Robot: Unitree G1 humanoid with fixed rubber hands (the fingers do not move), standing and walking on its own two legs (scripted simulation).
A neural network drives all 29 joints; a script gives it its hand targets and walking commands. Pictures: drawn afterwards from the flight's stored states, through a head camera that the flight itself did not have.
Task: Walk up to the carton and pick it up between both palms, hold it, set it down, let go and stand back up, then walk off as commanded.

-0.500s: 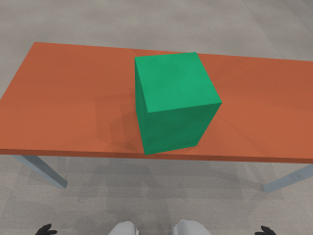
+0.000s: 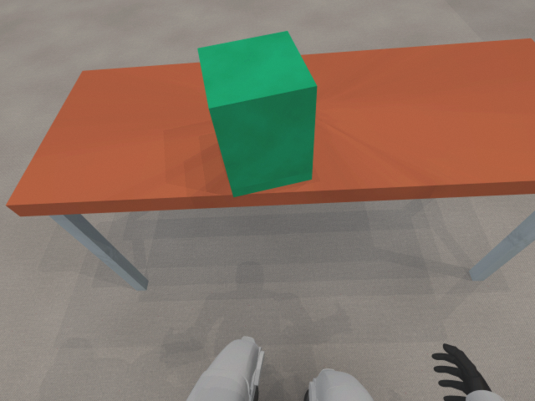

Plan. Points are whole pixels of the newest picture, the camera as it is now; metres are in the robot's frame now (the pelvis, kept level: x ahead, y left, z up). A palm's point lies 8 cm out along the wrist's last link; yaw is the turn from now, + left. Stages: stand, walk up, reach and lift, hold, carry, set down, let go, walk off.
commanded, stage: walk off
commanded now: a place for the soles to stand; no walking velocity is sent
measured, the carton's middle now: (258, 118) +0.62 +0.05 +0.02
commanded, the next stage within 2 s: none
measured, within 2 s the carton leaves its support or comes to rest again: neither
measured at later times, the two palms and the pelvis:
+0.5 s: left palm out of the picture -0.04 +0.38 -0.08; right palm out of the picture -0.10 -0.29 -0.10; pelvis -0.15 +0.05 +0.00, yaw +3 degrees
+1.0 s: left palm out of the picture -0.34 +0.43 -0.11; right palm out of the picture -0.20 -0.20 -0.07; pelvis -0.34 +0.10 +0.00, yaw +1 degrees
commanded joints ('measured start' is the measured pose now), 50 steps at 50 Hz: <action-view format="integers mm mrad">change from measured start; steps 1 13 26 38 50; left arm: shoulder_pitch -135 -135 -167 94 413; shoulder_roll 232 227 169 209 190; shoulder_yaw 79 88 73 87 87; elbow -153 -186 -214 -124 -42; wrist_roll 47 44 48 35 34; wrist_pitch -33 -16 34 22 57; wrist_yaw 37 38 40 11 -31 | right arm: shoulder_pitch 158 319 366 165 -14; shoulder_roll -251 -241 -259 -183 -254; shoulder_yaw -83 -79 -67 -79 -84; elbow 0 27 -21 -116 -109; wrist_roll -16 -37 -74 -43 -50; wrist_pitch -2 -15 -34 -74 -35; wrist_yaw -9 -5 6 -51 -65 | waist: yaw -62 -52 -125 -80 19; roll -111 -258 166 100 182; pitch -145 -199 -93 -271 -216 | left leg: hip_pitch -58 124 107 482 -28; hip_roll -60 9 304 257 345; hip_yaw -121 32 -425 -284 -241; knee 167 6 -751 -759 -1008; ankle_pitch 78 -27 -330 6 -295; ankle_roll -54 -37 89 86 84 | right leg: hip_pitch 31 -3 -411 -317 152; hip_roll -221 -259 85 158 113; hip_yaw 371 274 135 307 50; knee -484 -526 406 555 276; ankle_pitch -313 -382 -227 -55 -263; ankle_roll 65 -22 34 105 42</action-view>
